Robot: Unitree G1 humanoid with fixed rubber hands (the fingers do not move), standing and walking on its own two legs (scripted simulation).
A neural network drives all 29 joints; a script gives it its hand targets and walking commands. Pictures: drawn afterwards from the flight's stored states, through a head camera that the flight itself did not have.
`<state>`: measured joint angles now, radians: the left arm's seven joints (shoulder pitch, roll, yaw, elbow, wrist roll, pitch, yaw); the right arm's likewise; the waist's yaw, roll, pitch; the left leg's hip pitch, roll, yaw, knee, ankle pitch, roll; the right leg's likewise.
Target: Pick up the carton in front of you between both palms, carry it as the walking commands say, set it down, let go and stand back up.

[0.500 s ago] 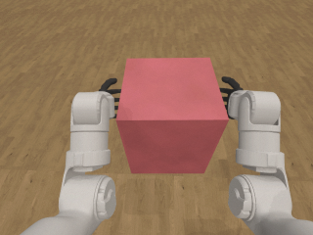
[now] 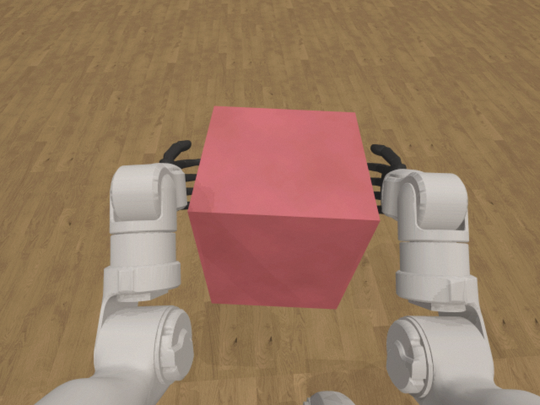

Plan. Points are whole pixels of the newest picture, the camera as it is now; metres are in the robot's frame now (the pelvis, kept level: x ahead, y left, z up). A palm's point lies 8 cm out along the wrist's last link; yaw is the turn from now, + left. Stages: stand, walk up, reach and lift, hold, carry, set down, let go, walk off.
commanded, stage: carry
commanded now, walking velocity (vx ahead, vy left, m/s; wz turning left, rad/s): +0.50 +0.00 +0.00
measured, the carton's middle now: (278, 213) +0.39 -0.02 +0.06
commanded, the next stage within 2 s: none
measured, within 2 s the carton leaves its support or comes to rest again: neither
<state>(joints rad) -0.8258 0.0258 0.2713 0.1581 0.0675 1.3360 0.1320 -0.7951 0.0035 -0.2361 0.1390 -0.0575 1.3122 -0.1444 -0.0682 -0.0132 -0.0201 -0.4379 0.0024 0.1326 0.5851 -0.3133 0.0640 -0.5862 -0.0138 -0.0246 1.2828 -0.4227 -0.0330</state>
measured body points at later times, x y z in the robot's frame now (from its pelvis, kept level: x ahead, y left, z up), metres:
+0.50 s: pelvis +0.29 -0.04 +0.03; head +0.33 -0.05 +0.48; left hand +0.66 +0.15 +0.18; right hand +0.70 -0.16 +0.18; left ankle +0.33 +0.09 -0.64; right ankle +0.29 -0.12 -0.70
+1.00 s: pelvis +0.61 +0.00 +0.04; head +0.63 +0.01 +0.49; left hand +0.94 +0.14 +0.10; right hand +0.92 -0.16 +0.11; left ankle +0.54 +0.08 -0.70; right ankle +0.72 -0.14 -0.66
